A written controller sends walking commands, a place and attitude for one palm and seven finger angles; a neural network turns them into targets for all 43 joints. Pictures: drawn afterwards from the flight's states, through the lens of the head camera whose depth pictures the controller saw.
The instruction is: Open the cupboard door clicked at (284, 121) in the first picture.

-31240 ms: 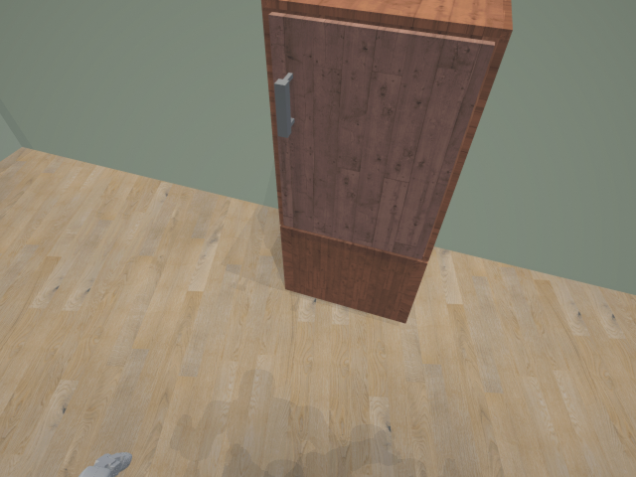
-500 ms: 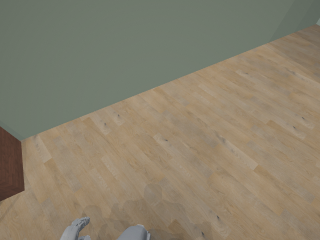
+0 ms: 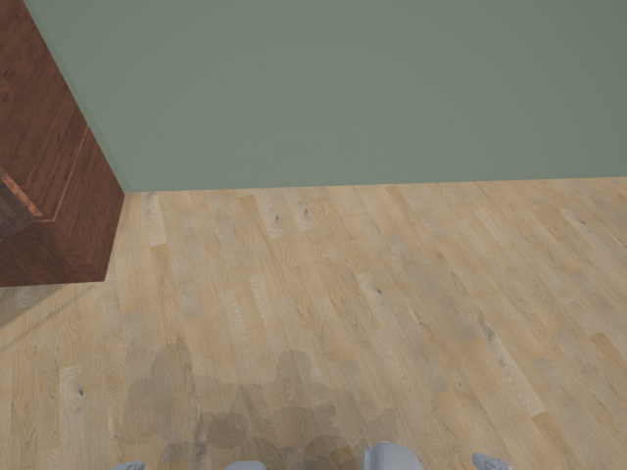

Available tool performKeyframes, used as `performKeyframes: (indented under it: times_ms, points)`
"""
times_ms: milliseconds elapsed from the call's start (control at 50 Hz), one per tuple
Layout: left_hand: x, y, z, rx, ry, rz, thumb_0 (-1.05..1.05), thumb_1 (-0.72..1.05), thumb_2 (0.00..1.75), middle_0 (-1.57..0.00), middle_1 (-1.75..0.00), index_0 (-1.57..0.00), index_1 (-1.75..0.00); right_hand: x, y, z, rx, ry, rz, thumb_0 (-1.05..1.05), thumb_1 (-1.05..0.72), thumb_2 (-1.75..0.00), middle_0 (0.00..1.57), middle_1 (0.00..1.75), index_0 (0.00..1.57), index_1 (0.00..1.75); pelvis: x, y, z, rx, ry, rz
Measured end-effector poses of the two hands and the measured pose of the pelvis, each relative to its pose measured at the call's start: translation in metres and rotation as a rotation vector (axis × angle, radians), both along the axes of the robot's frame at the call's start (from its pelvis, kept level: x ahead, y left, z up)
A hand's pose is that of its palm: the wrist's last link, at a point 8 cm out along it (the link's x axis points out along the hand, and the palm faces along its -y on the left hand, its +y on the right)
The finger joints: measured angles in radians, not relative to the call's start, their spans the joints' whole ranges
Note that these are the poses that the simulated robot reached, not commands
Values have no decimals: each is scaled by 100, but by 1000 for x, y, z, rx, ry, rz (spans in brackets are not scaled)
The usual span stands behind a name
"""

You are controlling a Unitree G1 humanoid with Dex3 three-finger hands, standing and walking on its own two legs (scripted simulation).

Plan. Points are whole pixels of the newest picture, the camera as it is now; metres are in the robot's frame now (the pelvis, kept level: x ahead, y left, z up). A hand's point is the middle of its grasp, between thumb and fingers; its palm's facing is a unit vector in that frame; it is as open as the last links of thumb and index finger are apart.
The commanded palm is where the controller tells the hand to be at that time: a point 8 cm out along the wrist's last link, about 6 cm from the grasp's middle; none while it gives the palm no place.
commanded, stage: turn to face it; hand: left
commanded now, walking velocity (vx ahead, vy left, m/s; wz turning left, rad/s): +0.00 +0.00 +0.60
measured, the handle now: out of the picture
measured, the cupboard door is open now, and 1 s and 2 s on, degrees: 43 43 43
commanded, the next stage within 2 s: take the last steps up to it in 1.30 s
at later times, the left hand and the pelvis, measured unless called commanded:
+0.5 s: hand out of the picture +0.03 +0.15 -0.15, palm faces +0.30 -0.92 -0.25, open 7.3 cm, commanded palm none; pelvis +0.01 -0.06 +0.00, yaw +19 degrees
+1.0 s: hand out of the picture +0.00 +0.19 -0.15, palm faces +0.55 -0.79 -0.27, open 7.4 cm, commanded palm none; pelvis +0.03 -0.05 +0.00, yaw +35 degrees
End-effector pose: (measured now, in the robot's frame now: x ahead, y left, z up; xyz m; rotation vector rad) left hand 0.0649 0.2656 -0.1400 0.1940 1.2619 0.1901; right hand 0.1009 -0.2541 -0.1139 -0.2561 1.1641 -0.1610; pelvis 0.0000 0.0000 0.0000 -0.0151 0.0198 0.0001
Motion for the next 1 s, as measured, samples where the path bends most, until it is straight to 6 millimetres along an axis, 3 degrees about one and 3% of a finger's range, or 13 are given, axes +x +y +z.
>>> performKeyframes:
  times_ms: [120,240,300,400,520,640,720,860,1000]
  points:
    - [15,-10,15,18,-74,24,1,91,90,-20,-30,-20,-30,-6,-5,-6,31,50,24,1,-90,-89,20,30,20,30,3,-13,4,-3,9,58]
    - [21,-37,20,55,-143,53,1,91,90,-20,-30,-20,-30,-6,-30,-31,70,94,41,1,-90,-89,20,30,20,30,7,-42,-8,24,16,128]
    - [8,-52,26,64,-139,84,1,91,90,-20,-30,-20,-30,1,-41,-36,75,118,65,1,-90,-89,20,30,20,30,7,-49,-5,25,0,176]
    - [-20,-71,28,39,-96,164,1,90,90,-21,-30,-21,-30,22,-45,-27,75,134,128,1,-91,-90,20,29,20,30,11,-57,4,52,-10,249]
    - [-60,-76,17,4,-57,282,1,91,90,-21,-30,-21,-30,61,-26,-19,55,119,253,1,-91,-90,20,29,20,30,13,-55,4,56,-9,340]
    - [-114,-55,-13,-24,6,412,1,91,90,-21,-30,-21,-30,110,20,-17,21,16,402,1,-91,-90,20,29,20,30,10,-36,-14,29,-2,429]
    - [-134,-41,-16,-12,52,472,1,91,90,-21,-30,-20,-30,120,41,-9,8,-23,465,1,-91,-90,20,29,20,30,8,-31,-12,26,-4,463]
    - [-123,-31,9,22,-28,520,1,91,90,-20,-30,-20,-29,115,49,-4,11,29,519,0,-90,-89,20,29,20,30,12,-33,3,1,5,531]
    - [-98,-45,20,64,-102,547,1,91,90,-20,-30,-20,-30,119,32,-20,38,96,544,1,-90,-89,20,30,20,30,27,-54,0,8,10,606]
